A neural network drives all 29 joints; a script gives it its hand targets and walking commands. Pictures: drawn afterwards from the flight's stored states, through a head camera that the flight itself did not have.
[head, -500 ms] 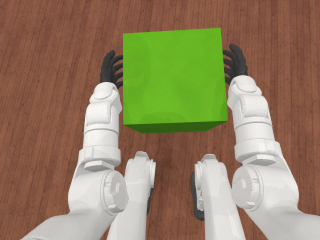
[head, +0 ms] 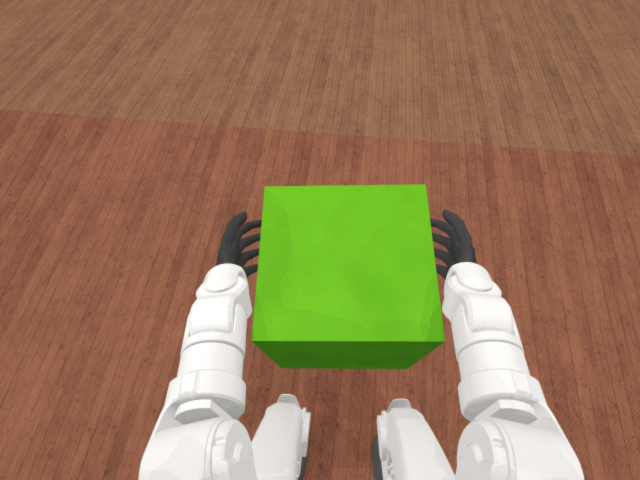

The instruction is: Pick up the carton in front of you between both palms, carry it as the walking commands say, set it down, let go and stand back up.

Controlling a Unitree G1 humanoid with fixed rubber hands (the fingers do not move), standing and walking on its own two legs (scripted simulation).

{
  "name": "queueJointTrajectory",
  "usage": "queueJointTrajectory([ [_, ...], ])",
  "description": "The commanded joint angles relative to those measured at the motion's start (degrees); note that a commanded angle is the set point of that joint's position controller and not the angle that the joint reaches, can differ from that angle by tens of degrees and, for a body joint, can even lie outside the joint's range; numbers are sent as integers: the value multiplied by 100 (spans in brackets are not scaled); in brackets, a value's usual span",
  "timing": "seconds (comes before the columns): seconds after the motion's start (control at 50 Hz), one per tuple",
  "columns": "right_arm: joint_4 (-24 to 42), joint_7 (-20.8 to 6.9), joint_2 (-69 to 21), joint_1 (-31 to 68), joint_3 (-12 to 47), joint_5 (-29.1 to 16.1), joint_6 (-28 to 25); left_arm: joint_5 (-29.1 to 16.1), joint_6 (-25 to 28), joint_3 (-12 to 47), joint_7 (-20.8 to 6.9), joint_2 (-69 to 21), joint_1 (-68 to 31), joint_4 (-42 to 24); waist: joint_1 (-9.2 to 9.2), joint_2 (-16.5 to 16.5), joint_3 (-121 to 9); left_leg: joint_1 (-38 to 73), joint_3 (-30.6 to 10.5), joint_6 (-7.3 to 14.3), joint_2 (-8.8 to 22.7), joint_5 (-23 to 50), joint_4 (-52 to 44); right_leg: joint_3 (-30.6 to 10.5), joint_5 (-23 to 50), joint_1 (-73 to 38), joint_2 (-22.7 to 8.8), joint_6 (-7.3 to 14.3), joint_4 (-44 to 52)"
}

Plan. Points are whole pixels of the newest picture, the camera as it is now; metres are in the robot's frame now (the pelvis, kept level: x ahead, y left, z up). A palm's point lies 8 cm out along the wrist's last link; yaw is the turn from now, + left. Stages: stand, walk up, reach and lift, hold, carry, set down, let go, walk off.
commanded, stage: reach and lift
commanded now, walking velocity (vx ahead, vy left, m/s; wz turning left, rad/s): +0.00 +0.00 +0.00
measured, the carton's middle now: (344, 288) +0.37 +0.01 -0.10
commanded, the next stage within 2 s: hold in 1.56 s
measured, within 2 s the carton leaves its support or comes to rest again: neither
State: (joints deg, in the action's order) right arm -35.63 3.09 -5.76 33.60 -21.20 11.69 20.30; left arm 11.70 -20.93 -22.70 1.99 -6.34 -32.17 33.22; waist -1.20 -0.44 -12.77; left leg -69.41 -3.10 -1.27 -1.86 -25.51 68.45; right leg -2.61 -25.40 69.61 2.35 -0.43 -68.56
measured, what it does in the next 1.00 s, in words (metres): rises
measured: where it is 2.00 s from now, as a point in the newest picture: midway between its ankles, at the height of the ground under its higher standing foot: outside the picture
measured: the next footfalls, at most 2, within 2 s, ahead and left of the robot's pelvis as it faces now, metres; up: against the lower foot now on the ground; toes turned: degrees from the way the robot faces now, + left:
none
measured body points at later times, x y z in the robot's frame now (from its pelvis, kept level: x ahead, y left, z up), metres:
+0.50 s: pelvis +0.04 +0.00 +0.10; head +0.02 +0.00 +0.55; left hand +0.35 +0.16 +0.11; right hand +0.35 -0.15 +0.11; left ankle +0.06 +0.13 -0.63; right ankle +0.06 -0.12 -0.63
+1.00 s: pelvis +0.03 +0.00 +0.11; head +0.01 +0.01 +0.56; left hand +0.34 +0.16 +0.13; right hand +0.34 -0.15 +0.13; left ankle +0.06 +0.13 -0.63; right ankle +0.06 -0.12 -0.63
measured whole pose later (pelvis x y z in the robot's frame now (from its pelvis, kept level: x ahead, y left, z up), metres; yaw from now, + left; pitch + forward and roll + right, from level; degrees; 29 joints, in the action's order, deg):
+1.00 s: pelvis +0.03 +0.00 +0.11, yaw +0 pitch -5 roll +0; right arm -22.1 -0.7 -9.6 20.0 -18.7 17.3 34.8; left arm 17.2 -35.1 -18.4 -1.1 -10.0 -19.6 21.3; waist -0.2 0.0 2.2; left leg -9.8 -3.1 -0.3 -0.9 -12.6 27.2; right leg -3.7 -12.4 10.0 1.2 -0.3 -27.1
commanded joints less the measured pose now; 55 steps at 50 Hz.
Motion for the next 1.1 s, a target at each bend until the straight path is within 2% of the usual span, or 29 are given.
queueJointTrajectory([
  [0.0, -63, -1435, -6229, 2995, 3300, -827, -91, -806, 82, 3391, -1395, -6048, -3120, 120, -38, 0, -3404, 2533, 60, 106, -632, 1401, -1237, -63, 1371, -2675, 599, 32, 1269],
  [0.2, 349, -1485, -6202, 1960, 3638, -831, 104, -797, -93, 3732, -1422, -6066, -2081, -197, 32, 9, -2389, 4166, -146, 124, -492, 2149, -2492, -224, 2098, -4166, 458, 63, 2496],
  [0.42, 1150, -1596, -6100, 1187, 4023, -996, 840, -958, -813, 4168, -1508, -5977, -1297, -997, 90, 51, -1127, 5735, -151, 102, -349, 2582, -3815, -260, 2573, -5801, 312, 34, 3866],
  [0.5, 1320, -1624, -5910, 1051, 3910, -917, 1175, -910, -1131, 4033, -1518, -5864, -1137, -1117, 88, 36, -348, 5964, -162, 112, -311, 2246, -4248, -245, 2232, -6096, 281, 54, 4299],
  [0.62, 1015, -1736, -5727, 1369, 3306, -648, 1341, -591, -1304, 3410, -1599, -5701, -1425, -747, 91, 72, 446, 5906, -100, 188, -259, 1224, -4552, -164, 1249, -5990, 245, 119, 4540],
  [0.78, 1183, -1820, -5956, 2040, 3457, -744, 1238, -695, -1201, 3582, -1656, -5903, -2120, -976, 98, 63, -171, 6140, -68, 181, -246, 1315, -4500, -133, 1303, -6237, 245, 117, 4479],
  [0.94, 1246, -1792, -5854, 1776, 3465, -713, 1320, -673, -1275, 3612, -1640, -5789, -1881, -1069, 98, 54, -227, 6347, -50, 144, -270, 1635, -4602, -144, 1642, -6415, 255, 83, 4600],
  [1.08, 1624, -1736, -5770, 1411, 3633, -785, 1408, -737, -1362, 3734, -1604, -5701, -1458, -1364, 84, 43, -226, 6581, -68, 129, -306, 2187, -4691, -159, 2172, -6628, 276, 44, 4708],
])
